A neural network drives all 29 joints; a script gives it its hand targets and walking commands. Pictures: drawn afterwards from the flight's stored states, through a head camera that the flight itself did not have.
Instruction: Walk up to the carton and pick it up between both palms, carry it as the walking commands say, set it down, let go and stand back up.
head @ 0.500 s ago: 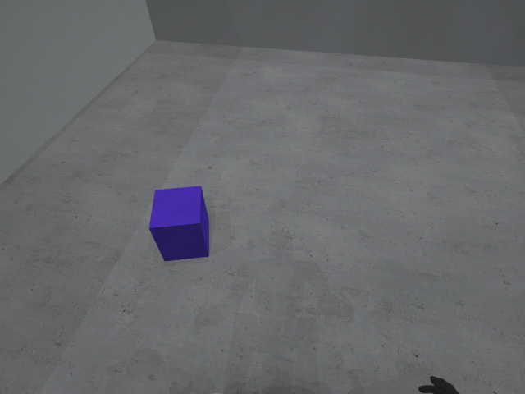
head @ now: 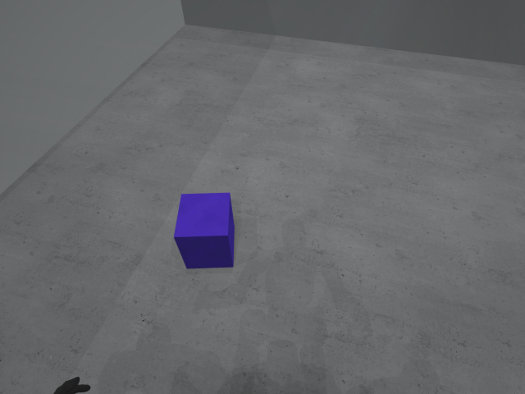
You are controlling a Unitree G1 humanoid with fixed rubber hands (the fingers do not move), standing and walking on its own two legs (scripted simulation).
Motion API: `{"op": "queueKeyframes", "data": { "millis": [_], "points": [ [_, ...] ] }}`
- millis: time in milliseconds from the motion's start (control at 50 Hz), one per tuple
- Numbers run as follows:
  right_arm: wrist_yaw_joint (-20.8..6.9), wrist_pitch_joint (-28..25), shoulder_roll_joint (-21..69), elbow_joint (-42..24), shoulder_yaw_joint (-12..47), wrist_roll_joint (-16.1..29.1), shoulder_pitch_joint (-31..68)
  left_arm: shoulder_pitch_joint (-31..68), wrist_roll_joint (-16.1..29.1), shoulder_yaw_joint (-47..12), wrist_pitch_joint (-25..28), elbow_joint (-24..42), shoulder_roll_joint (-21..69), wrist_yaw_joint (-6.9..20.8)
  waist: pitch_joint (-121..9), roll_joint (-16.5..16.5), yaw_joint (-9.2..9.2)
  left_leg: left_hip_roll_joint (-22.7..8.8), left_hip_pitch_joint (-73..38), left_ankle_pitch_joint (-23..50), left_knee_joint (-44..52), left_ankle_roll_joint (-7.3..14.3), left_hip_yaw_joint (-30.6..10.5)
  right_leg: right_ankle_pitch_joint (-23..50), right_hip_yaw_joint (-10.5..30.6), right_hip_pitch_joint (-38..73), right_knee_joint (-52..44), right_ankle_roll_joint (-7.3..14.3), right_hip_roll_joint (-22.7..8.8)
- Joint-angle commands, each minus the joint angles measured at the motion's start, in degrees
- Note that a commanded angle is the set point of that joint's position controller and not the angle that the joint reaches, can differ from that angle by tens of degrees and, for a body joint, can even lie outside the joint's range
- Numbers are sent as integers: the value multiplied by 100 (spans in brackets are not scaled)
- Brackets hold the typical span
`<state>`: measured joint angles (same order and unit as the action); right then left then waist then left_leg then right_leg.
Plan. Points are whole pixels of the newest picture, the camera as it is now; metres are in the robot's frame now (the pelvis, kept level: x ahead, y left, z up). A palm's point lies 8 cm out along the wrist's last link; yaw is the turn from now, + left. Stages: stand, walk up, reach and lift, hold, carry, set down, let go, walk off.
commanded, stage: walk up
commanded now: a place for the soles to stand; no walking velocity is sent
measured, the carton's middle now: (207, 231) +0.82 +0.22 -0.63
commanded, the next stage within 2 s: none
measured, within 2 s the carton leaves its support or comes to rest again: neither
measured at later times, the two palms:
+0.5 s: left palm (55, 337) +0.24 +0.35 -0.07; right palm (428, 335) +0.23 -0.29 -0.11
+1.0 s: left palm (53, 292) +0.33 +0.39 -0.08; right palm (378, 256) +0.39 -0.24 -0.12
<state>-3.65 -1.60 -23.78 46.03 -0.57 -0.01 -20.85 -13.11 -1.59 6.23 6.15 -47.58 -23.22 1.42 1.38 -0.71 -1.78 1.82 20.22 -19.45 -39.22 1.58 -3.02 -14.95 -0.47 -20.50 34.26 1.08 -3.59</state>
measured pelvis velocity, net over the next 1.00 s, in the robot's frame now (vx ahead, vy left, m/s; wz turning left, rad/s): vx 0.30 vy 0.05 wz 0.18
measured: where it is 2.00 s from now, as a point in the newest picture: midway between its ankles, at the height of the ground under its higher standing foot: (242, 356)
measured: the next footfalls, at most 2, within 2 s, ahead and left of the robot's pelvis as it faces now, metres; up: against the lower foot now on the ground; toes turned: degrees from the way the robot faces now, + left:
left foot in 0.22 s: +0.19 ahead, +0.16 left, +0.00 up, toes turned +0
right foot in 0.50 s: +0.27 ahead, -0.12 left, +0.00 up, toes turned +4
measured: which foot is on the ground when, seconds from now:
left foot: up 0.00-0.20, down 0.22-0.50, up 0.52-0.78, down 0.80-1.00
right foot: down 0.00-0.22, up 0.24-0.48, down 0.50-0.80, up 0.82-1.00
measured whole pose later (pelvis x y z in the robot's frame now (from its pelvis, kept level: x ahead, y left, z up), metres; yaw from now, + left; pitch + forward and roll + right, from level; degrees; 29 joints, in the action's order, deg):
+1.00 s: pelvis +0.30 +0.05 -0.01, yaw +10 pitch +0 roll +1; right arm -3.2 -2.7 -24.5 45.9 -0.7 0.0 -20.0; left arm -15.2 -1.6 5.4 4.6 -46.1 -23.0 0.7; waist 2.5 -1.5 -0.8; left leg 1.8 22.5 -16.1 -38.6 0.6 -3.2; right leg -26.6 -1.0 -23.2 47.6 -0.3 -4.5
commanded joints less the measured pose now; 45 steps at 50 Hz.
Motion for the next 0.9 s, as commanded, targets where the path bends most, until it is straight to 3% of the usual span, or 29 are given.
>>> {"op": "queueKeyframes", "data": {
  "millis": [0, 20, 60, 100, 120, 160, 180, 200, 220, 240, 280, 320, 380, 420, 460, 480, 500, 520, 540, 600, 680, 720, 740, 760, 780, 800, 820, 840, 880],
  "points": [
    [64, -173, -1099, -677, -450, -115, 283, -734, -99, 506, 181, 344, -1909, -177, -295, 332, 567, -287, 2746, -755, -2034, 66, -476, -2210, 3014, 2679, -1991, 1439, -2337],
    [41, -196, -1240, -584, -482, -92, 329, -467, -66, 445, 169, 388, -1829, -152, 93, 227, 454, -451, 2675, -641, -1851, 22, -452, -1710, 2533, 2286, -1756, 1480, -2149],
    [-35, -246, -1120, -498, -482, -75, 331, -328, -32, 377, 134, 434, -1672, -105, 542, 658, 431, -566, 2236, -519, -968, -74, -72, -514, 1227, 1894, -1643, 1254, -1627],
    [-83, -247, -1023, -473, -520, -79, 187, -382, -73, 389, 86, 476, -1747, -53, 226, 1047, 371, -416, 1457, -381, -583, -56, 430, 532, 645, 1654, -1296, 1170, -1449],
    [-80, -253, -979, -454, -518, -51, 43, -247, -76, 392, 57, 541, -1764, -38, 73, 1064, 250, -348, 961, -42, -236, -32, 655, 820, 391, 1448, -1007, 1050, -1345],
    [-21, -264, -944, -160, -578, -38, -709, 184, -37, 341, -36, 629, -1654, -4, -64, 734, -274, 70, -496, 802, 695, -13, 1216, 418, -192, 585, -35, 684, -919],
    [53, -284, -1129, 30, -687, -75, -1174, 155, -39, 251, -76, 656, -1400, -2, -273, 71, -495, 234, -1375, 513, 894, 72, 927, 688, -432, 92, 1142, 517, -653],
    [153, -310, -1646, -24, -869, -155, -1341, 34, 42, 99, -76, 779, -972, 1, -364, -1411, -700, -817, -2034, -325, 1550, 547, -1391, 396, -649, -1150, 2933, 236, -111],
    [201, -347, -1957, -210, -845, -90, -977, 152, 36, 13, -74, 995, -852, -39, -41, -1945, -502, -1658, -1967, 57, 2328, 1073, -3736, -1724, -139, -2375, 3155, 215, 472],
    [192, -330, -1939, -208, -792, -38, -838, 464, 45, 142, -120, 958, -1211, -78, 201, -701, -376, -1804, -1372, -287, 2209, 1328, -3885, -1730, 451, -2161, 3270, 197, 75],
    [210, -334, -1815, -324, -766, -66, -346, -1, 76, 104, -92, 754, -1240, -74, 227, -646, -60, -1636, -975, -26, 1979, 1486, -3193, -1629, 294, -1790, 2865, 198, -68],
    [196, -310, -1642, -311, -709, -57, -305, -83, 44, 117, -58, 616, -1226, -38, 185, -753, -48, -1265, -698, 884, 1780, 1370, -2373, -1758, 111, -1240, 1944, 133, -31],
    [146, -287, -1579, -387, -693, -105, -315, -133, 97, 137, -21, 555, -1128, -38, -91, -966, -96, -1209, -735, 1523, 1623, 1389, -2109, -927, -186, -808, 1242, 42, 110],
    [108, -248, -1548, -427, -671, -114, -77, -224, 113, 130, 28, 455, -1055, -55, -97, -911, 42, -1010, -414, 1621, 1335, 1200, -1785, -419, -394, -158, 409, 50, 250],
    [81, -185, -1235, -528, -588, -77, 202, -886, 91, 195, 129, 233, -1131, -123, -352, -512, 479, -599, 492, 1345, 280, 762, -1222, 102, -413, 1526, -798, 169, 323],
    [99, -214, -869, -634, -484, -1, 143, -1477, -31, 331, 189, 168, -1583, -179, -812, 656, 789, -85, 1486, 806, -1189, 379, -725, -746, 1039, 2699, -1362, 485, -677],
    [128, -233, -636, -713, -354, -19, 91, -1474, -66, 442, 191, 248, -1996, -210, -663, 1458, 804, 422, 2565, -908, -1999, 111, -391, -1448, 2817, 3004, -1885, 923, -2011],
    [174, -180, -1055, -658, -427, -131, 187, -1145, -59, 489, 150, 312, -2105, -206, -343, 633, 680, -20, 2723, -1087, -2485, 82, -605, -2045, 3224, 2464, -1913, 1275, -2416],
    [142, -171, -1312, -514, -505, -89, 201, -739, -19, 433, 145, 354, -1969, -184, 21, 232, 483, -288, 2665, -773, -2459, 27, -562, -1891, 2803, 2076, -1711, 1399, -2229],
    [33, -206, -1175, -288, -516, -61, 39, -420, 12, 313, 104, 486, -1662, -132, 444, 946, 339, -355, 1987, -473, -1455, -113, -21, -25, 1052, 1500, -1510, 1151, -1448],
    [-28, -217, -971, -420, -486, -53, 228, -592, -4, 359, 38, 597, -1802, -83, 180, 1155, 406, -339, 1086, -65, -470, -69, 630, 988, 432, 1145, -914, 1124, -1396],
    [-5, -236, -967, -264, -543, -70, -274, -214, 22, 329, -43, 699, -1786, -64, 89, 1060, 25, -139, -43, 748, 391, -41, 1063, 389, 51, 503, -345, 808, -1150],
    [38, -251, -1061, -106, -636, -90, -689, -134, 7, 276, -90, 718, -1635, -58, -63, 729, -224, 112, -718, 625, 599, 9, 1150, 182, -75, 159, 279, 660, -999],
    [104, -283, -1337, 21, -790, -154, -1117, -296, 11, 168, -111, 731, -1315, -70, -441, -300, -460, 10, -1563, -85, 941, 216, 320, 453, -375, -394, 1776, 471, -682],
    [175, -307, -1849, -128, -932, -214, -1045, -363, 76, -9, -98, 862, -863, -88, -339, -1941, -554, -1323, -1846, -488, 1832, 724, -2505, -985, -524, -1722, 3176, 185, 96],
    [188, -301, -2051, -316, -875, -161, -720, -204, 95, 4, -139, 921, -1016, -171, -95, -1467, -360, -1769, -1557, -220, 2204, 1202, -3835, -1862, 62, -2319, 3303, 206, 261],
    [167, -258, -1903, -315, -831, -113, -517, -5, 106, 115, -159, 818, -1321, -195, 217, -564, -272, -1730, -946, -777, 2153, 1329, -3661, -1747, 343, -2048, 3325, 158, -45],
    [151, -227, -1877, -392, -832, -131, -214, -306, 143, 110, -150, 683, -1393, -189, 310, -660, -73, -1635, -497, -1081, 2115, 1422, -3311, -1718, 225, -1739, 3149, 136, -85],
    [121, -153, -1690, -451, -774, -191, 32, -596, 123, 130, -100, 517, -1362, -163, 306, -843, 38, -1286, -99, -814, 1969, 1366, -2520, -2212, 51, -1094, 2014, 132, -49]
  ]
}}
